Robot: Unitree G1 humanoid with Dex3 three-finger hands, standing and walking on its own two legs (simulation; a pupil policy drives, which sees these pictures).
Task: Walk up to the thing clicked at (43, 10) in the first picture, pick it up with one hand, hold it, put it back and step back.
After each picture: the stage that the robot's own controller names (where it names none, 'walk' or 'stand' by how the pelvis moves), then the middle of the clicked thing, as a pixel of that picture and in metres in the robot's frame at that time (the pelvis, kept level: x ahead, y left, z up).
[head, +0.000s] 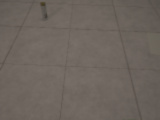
stand; (44, 11) +1.98 +0.52 -0.66
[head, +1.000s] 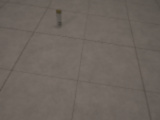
walk; (58, 19) +1.86 +0.23 -0.64
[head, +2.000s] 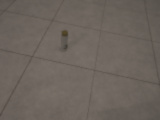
walk; (64, 41) +1.27 +0.13 -0.65
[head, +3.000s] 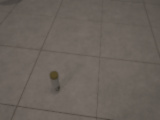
walk; (55, 82) +0.77 +0.19 -0.64
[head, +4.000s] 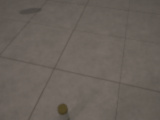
walk; (64, 115) +0.48 +0.16 -0.63
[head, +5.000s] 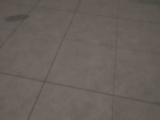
stand; out of the picture +0.36 +0.14 -0.65
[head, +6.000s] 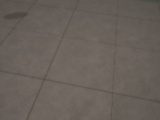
stand; out of the picture +0.37 +0.15 -0.66
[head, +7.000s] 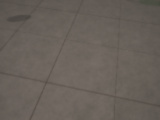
stand; out of the picture +0.35 +0.13 -0.66
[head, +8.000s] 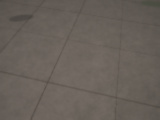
stand; out of the picture +0.36 +0.12 -0.66
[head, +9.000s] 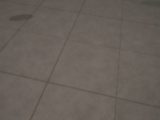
stand; out of the picture +0.35 +0.12 -0.66
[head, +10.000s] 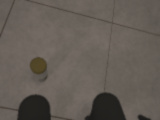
go down; (40, 71) +0.43 +0.14 -0.36
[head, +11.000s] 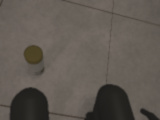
go down; (35, 63) +0.45 +0.15 -0.28
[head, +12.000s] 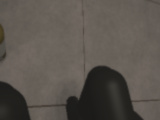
close in; out of the picture +0.44 +0.20 -0.18
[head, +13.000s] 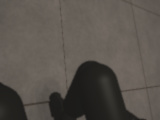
close; out of the picture +0.44 +0.22 -0.17
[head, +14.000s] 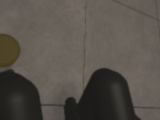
lift; (0, 59) +0.37 +0.21 -0.13
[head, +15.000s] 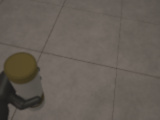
lift; (29, 87) +0.31 +0.16 +0.04
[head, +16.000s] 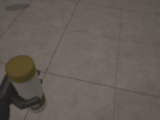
hold; (30, 89) +0.31 +0.17 +0.04
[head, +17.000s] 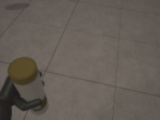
hold; (32, 90) +0.31 +0.16 +0.04
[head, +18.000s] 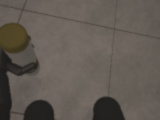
crouch; (23, 55) +0.42 +0.17 -0.03
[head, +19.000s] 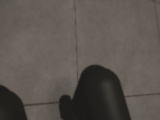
lower; out of the picture +0.47 +0.25 -0.15
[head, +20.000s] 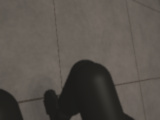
lower; out of the picture +0.46 +0.26 -0.18
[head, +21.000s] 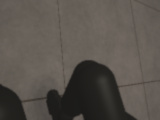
lower; out of the picture +0.45 +0.25 -0.18
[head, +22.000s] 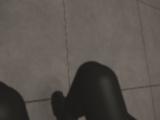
lower; out of the picture +0.44 +0.23 -0.17
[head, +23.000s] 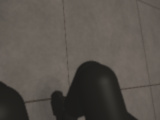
rest; out of the picture +0.44 +0.23 -0.17
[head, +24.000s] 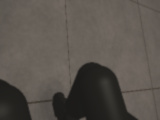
open; out of the picture +0.44 +0.22 -0.18
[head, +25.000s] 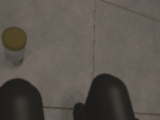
stand; (14, 51) +0.45 +0.19 -0.20
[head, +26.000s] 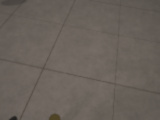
stand; out of the picture +0.38 +0.13 -0.57
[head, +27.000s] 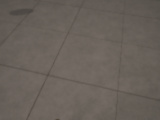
stand; out of the picture +0.38 +0.14 -0.60
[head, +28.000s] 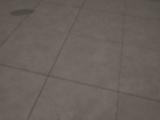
stand; out of the picture +0.38 +0.13 -0.60
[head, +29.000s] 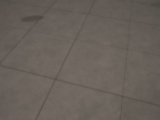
stand; out of the picture +0.40 +0.12 -0.66
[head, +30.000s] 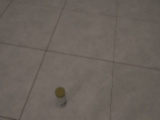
walk; (61, 98) +0.50 +0.13 -0.62
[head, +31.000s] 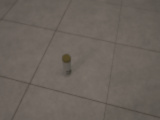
walk; (67, 66) +0.80 +0.12 -0.62
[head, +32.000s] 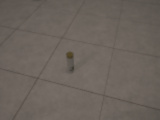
stand; (70, 63) +1.05 +0.14 -0.64
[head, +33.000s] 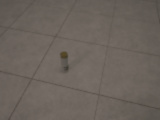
stand; (64, 62) +1.02 +0.16 -0.66
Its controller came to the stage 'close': yes
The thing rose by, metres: 0.69
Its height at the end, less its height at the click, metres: +0.00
